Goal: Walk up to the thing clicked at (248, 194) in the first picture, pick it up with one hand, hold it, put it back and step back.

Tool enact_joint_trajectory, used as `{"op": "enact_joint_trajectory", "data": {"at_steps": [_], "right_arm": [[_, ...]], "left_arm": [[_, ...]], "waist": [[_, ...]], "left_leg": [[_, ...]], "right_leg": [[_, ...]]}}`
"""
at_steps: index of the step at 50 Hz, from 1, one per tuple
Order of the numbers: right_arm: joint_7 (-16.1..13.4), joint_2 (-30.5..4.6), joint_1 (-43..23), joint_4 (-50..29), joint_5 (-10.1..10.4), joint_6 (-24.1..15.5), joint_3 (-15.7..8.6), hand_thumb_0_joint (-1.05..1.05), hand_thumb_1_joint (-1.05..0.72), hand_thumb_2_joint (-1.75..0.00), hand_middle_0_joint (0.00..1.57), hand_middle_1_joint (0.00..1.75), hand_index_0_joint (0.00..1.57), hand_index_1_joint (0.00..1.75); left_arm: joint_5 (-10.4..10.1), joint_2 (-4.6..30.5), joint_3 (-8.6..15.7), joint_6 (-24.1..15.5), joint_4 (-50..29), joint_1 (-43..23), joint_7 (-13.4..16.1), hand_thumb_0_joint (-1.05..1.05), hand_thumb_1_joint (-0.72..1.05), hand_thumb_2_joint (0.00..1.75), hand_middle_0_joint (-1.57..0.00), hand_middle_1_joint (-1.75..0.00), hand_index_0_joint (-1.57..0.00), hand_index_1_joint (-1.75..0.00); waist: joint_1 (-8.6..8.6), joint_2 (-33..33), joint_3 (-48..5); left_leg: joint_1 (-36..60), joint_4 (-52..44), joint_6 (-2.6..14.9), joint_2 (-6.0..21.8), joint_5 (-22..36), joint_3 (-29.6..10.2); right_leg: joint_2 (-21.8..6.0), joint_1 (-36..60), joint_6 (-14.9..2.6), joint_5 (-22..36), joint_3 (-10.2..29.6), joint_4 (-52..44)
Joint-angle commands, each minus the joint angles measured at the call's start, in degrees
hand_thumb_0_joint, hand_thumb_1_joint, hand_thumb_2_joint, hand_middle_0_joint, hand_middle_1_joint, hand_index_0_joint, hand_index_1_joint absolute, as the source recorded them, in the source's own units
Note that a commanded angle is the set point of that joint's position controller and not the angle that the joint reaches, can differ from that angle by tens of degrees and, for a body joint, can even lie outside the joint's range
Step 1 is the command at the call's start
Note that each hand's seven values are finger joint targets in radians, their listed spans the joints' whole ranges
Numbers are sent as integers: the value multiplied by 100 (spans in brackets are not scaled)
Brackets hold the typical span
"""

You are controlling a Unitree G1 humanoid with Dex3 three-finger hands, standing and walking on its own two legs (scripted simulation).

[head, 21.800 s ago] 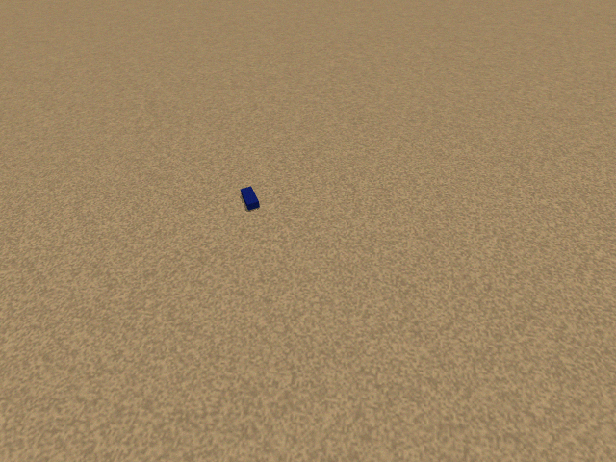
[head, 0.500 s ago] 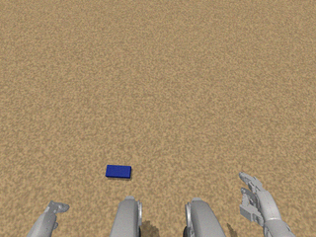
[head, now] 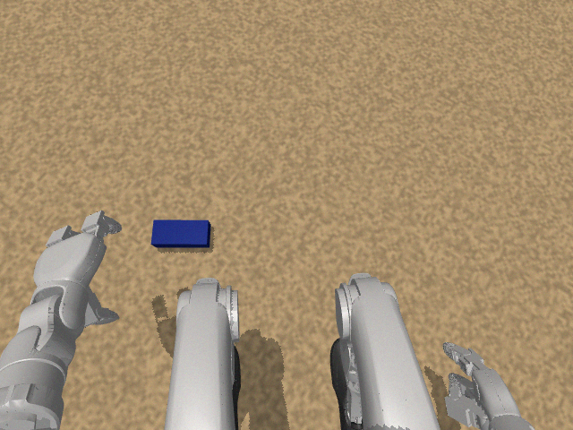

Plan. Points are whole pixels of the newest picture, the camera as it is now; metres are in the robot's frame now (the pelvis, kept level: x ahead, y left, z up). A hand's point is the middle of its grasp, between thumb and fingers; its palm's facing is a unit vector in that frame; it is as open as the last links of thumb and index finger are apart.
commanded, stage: rise first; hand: left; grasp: from above
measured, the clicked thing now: (181, 234) +0.47 +0.24 -0.41
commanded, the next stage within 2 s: none
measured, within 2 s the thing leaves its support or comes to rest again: neither
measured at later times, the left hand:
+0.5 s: hand (123, 254) +0.39 +0.30 -0.23, palm faces -0.46 -0.09 -0.88, open 14.2 cm
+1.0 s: hand (138, 245) +0.41 +0.29 -0.27, palm faces -0.46 -0.03 -0.89, open 13.9 cm
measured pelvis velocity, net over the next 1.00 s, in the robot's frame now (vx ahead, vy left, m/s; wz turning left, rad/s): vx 0.00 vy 0.01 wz -0.05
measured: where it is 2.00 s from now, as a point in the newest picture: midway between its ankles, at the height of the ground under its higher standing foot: (288, 410)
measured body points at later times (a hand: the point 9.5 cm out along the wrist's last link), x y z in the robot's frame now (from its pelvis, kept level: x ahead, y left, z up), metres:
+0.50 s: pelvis -0.01 +0.01 -0.07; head +0.20 +0.07 +0.33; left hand +0.41 +0.30 -0.18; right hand +0.10 -0.27 -0.19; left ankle +0.09 +0.14 -0.39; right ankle +0.09 -0.13 -0.39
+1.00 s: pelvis +0.00 +0.01 -0.10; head +0.22 +0.07 +0.29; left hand +0.43 +0.29 -0.22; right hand +0.08 -0.27 -0.21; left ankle +0.09 +0.14 -0.39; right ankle +0.09 -0.13 -0.39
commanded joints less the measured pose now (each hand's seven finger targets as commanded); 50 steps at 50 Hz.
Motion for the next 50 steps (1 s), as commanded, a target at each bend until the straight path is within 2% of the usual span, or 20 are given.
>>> {"op": "enact_joint_trajectory", "data": {"at_steps": [1, 3, 5, 8, 10, 13, 18, 20, 21, 24, 25, 28, 29, 32, 34, 36, 40, 42, 46, 50], "right_arm": [[-61, -1116, 608, -439, -16, -105, -396, 0, -90, -90, 20, 30, 20, 30], [-25, -1124, 671, -362, -49, -54, -369, 0, -90, -90, 20, 30, 20, 30], [-2, -1157, 726, -296, -73, 15, -332, 0, -90, -90, 20, 30, 20, 30], [53, -1179, 795, -217, -146, 112, -285, 0, -90, -90, 20, 30, 20, 30], [83, -1182, 855, -174, -199, 187, -286, 0, -90, -90, 20, 30, 20, 30], [119, -1221, 893, -89, -263, 292, -263, 0, -90, -90, 20, 30, 20, 30], [154, -1242, 878, 4, -365, 377, -250, 0, -90, -90, 20, 30, 20, 30], [175, -1220, 896, 16, -401, 389, -228, 0, -90, -90, 20, 30, 20, 30], [180, -1252, 859, 34, -408, 396, -228, 0, -90, -90, 20, 30, 20, 30], [203, -1256, 887, 63, -455, 400, -210, 0, -90, -90, 20, 30, 20, 30], [203, -1254, 891, 85, -458, 397, -207, 0, -90, -90, 20, 30, 20, 30], [222, -1242, 903, 106, -503, 399, -178, 0, -90, -90, 20, 30, 20, 30], [236, -1217, 914, 120, -510, 405, -162, 0, -90, -90, 20, 30, 20, 30], [258, -1235, 916, 151, -555, 419, -162, 0, -90, -90, 20, 30, 20, 30], [261, -1214, 898, 154, -557, 440, -139, 0, -90, -90, 20, 30, 20, 30], [275, -1204, 991, 251, -610, 465, -132, 0, -90, -90, 20, 30, 20, 30], [301, -1186, 899, 239, -638, 484, -140, 0, -90, -90, 20, 30, 20, 30], [315, -1197, 945, 233, -680, 489, -125, 0, -90, -90, 20, 30, 20, 30], [321, -1213, 899, 242, -716, 456, -116, 0, -90, -90, 20, 30, 20, 30], [330, -1226, 904, 272, -754, 430, -89, 0, -90, -90, 20, 30, 20, 30]], "left_arm": [[369, 1845, 482, -372, -420, -1236, 194, 0, -59, 106, -7, -99, -5, -102], [535, 1798, 351, -539, -272, -1472, 253, 0, -59, 106, -7, -98, -5, -101], [734, 1953, 385, -683, -27, -1725, 385, 0, -59, 108, -8, -97, -5, -100], [1003, 2051, 406, -832, 127, -1997, 624, 0, -58, 106, -7, -96, -5, -98], [1197, 1941, 298, -842, 284, -2122, 786, 0, -57, 106, -7, -96, -5, -98], [1477, 2000, 285, -808, 553, -2359, 1033, 0, -56, 105, -7, -95, -6, -96], [1799, 2085, 229, -679, 986, -2738, 1266, 0, -55, 104, -7, -94, -6, -96], [1875, 2030, 143, -645, 1015, -2923, 1316, 0, -54, 102, -7, -96, -7, -96], [1919, 2151, 195, -630, 1111, -2966, 1346, 0, -53, 102, -7, -95, -7, -95], [1979, 1964, 43, -630, 1297, -3124, 1379, 0, -53, 101, -7, -95, -7, -95], [2020, 2029, 38, -642, 1370, -3158, 1394, 0, -52, 100, -8, -95, -8, -95], [2126, 1996, -38, -677, 1522, -3277, 1408, 0, -52, 100, -7, -96, -8, -95], [2143, 2049, 18, -689, 1563, -3197, 1420, 0, -52, 100, -9, -95, -9, -95], [2234, 2096, 47, -751, 1649, -3284, 1480, 0, -51, 99, -8, -95, -9, -95], [2311, 2138, 74, -810, 1614, -3317, 1532, 0, -50, 98, -10, -94, -10, -94], [2369, 2251, 183, -847, 1677, -3295, 1604, 0, -48, 96, -10, -94, -11, -93], [2490, 2304, 179, -910, 1731, -3363, 1718, 0, -49, 97, -10, -94, -11, -93], [2515, 2296, 214, -929, 1876, -3389, 1773, 0, -49, 97, -10, -95, -10, -94], [2525, 2328, 183, -922, 1997, -3524, 1865, 0, -49, 97, -10, -94, -11, -94], [2497, 2373, 270, -867, 2095, -3536, 1954, 0, -49, 96, -11, -94, -11, -93]], "waist": [[18, 176, -3475], [-61, 317, -3425], [-86, 380, -3245], [-108, 669, -3357], [-147, 713, -3438], [-212, 903, -3423], [-280, 1036, -3291], [-344, 1145, -3372], [-315, 1138, -3400], [-509, 1028, -3311], [-477, 1049, -3258], [-563, 1040, -3217], [-507, 1046, -3252], [-569, 1075, -3302], [-511, 1197, -3406], [-556, 1172, -3438], [-581, 1185, -3423], [-654, 1104, -3381], [-688, 1152, -3313], [-677, 1171, -3326]], "left_leg": [[1994, -1073, 390, -146, 145, 567], [1960, -949, 384, -149, 151, 534], [1826, -885, 375, -154, -14, 472], [1932, -766, 339, -164, 111, 443], [2062, -675, 324, -161, 300, 449], [2069, -566, 308, -164, 463, 435], [1990, -487, 308, -169, 262, 407], [2037, -453, 301, -169, 318, 383], [2053, -418, 299, -158, 329, 355], [1877, -308, 325, -168, 358, 308], [1859, -283, 332, -175, 336, 327], [1763, -210, 336, -174, 368, 310], [1770, -162, 344, -194, 474, 354], [1789, -83, 334, -175, 567, 339], [1780, -13, 332, -204, 667, 393], [1746, 75, 338, -188, 798, 401], [1670, 170, 351, -197, 822, 424], [1585, 219, 372, -198, 812, 429], [1512, 279, 374, -188, 632, 443], [1413, 293, 387, -206, 523, 462]], "right_leg": [[91, 1609, -387, 181, -399, -1428], [98, 1379, -401, 231, -464, -1260], [113, 1062, -425, 78, -537, -1101], [107, 868, -451, 207, -615, -857], [114, 741, -466, 372, -659, -774], [103, 526, -463, 530, -713, -576], [95, 204, -477, 396, -763, -437], [88, 183, -473, 463, -783, -354], [87, 112, -480, 479, -793, -298], [81, 42, -444, 550, -825, -214], [83, 18, -446, 536, -809, -225], [94, -37, -444, 569, -831, -155], [99, 65, -440, 650, -812, -146], [106, 8, -440, 728, -833, -40], [130, 28, -449, 792, -818, 26], [139, 65, -436, 917, -844, 84], [157, 13, -448, 963, -830, 146], [143, 60, -425, 967, -823, 166], [152, -74, -432, 823, -824, 153], [130, -49, -409, 722, -804, 184]]}}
